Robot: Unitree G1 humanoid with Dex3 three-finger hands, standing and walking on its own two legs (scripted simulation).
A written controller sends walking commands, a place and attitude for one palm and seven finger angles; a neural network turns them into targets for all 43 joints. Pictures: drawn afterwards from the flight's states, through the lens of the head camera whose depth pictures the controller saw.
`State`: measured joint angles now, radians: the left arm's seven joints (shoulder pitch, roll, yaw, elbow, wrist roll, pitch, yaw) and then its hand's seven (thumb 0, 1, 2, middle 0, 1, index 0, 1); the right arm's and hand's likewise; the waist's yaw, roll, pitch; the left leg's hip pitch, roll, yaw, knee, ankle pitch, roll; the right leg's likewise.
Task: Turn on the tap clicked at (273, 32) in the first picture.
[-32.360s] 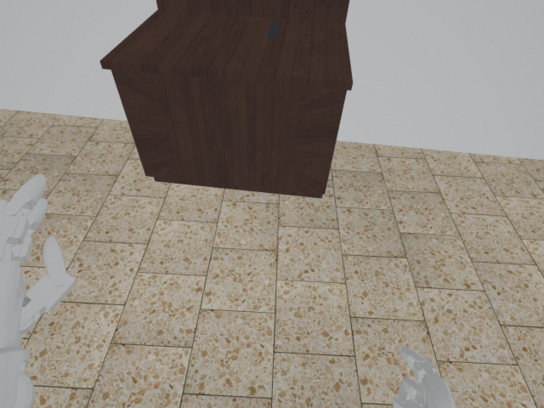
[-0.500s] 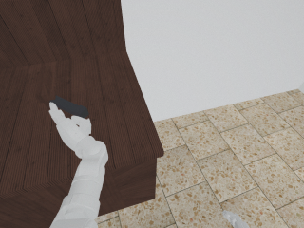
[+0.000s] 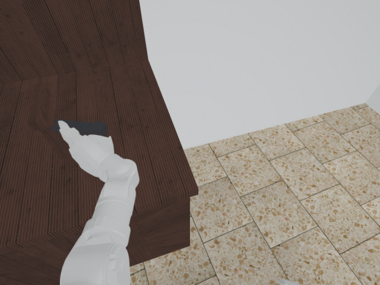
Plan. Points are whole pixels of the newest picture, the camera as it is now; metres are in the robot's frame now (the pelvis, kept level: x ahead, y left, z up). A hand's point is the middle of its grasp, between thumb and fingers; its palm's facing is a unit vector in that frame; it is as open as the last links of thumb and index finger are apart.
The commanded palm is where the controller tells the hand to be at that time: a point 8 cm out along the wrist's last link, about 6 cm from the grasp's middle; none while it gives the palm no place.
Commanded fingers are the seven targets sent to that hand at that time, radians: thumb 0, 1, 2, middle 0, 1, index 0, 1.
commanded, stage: push the lever round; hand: left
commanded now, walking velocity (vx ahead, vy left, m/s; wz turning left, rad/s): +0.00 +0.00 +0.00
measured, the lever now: (99, 129) +0.45 +0.22 +0.08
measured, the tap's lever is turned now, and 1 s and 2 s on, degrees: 64 70 70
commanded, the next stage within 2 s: lift the hand up off the lever in 0.30 s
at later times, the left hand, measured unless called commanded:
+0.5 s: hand (109, 137) +0.42 +0.20 +0.07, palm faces +0.82 -0.56 -0.12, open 7.8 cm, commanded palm +0.37 +0.20 +0.08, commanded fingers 0.00 0.90 0.90 -0.15 -0.15 -0.15 -0.15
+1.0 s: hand (106, 133) +0.42 +0.20 +0.09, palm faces +0.81 -0.57 -0.11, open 7.8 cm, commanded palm +0.36 +0.20 +0.10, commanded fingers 0.00 0.90 0.90 -0.15 -0.15 -0.15 -0.15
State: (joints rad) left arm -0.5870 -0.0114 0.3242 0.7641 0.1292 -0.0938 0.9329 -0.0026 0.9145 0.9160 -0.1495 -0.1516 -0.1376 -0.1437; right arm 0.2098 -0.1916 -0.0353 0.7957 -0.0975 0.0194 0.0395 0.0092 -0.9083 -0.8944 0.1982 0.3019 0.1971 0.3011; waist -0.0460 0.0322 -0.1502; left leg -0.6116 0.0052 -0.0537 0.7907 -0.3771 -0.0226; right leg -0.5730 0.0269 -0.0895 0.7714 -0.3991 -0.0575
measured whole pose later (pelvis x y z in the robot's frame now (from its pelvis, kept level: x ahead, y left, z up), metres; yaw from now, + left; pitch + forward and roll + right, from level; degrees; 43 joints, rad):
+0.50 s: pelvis +0.00 +0.00 +0.00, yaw +0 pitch +12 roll -1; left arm -0.61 0.01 0.35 0.79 0.13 -0.12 0.92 0.01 0.90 0.90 -0.15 -0.15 -0.15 -0.15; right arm 0.23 -0.20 -0.05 0.79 -0.10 0.02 0.05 0.01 -0.91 -0.89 0.20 0.30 0.20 0.30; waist -0.06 0.03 -0.15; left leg -0.62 0.01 -0.05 0.79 -0.38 -0.02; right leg -0.58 0.03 -0.09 0.77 -0.40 -0.06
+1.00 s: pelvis +0.01 +0.01 +0.01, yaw +0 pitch +10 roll -1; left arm -0.59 -0.02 0.32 0.71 0.11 -0.04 0.92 0.01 0.90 0.90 -0.15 -0.15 -0.15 -0.15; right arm 0.22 -0.19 -0.04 0.79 -0.10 0.02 0.06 0.01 -0.91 -0.89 0.20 0.30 0.20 0.30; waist -0.04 0.03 -0.14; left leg -0.55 0.00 -0.05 0.74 -0.37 -0.02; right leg -0.51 0.03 -0.08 0.71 -0.38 -0.05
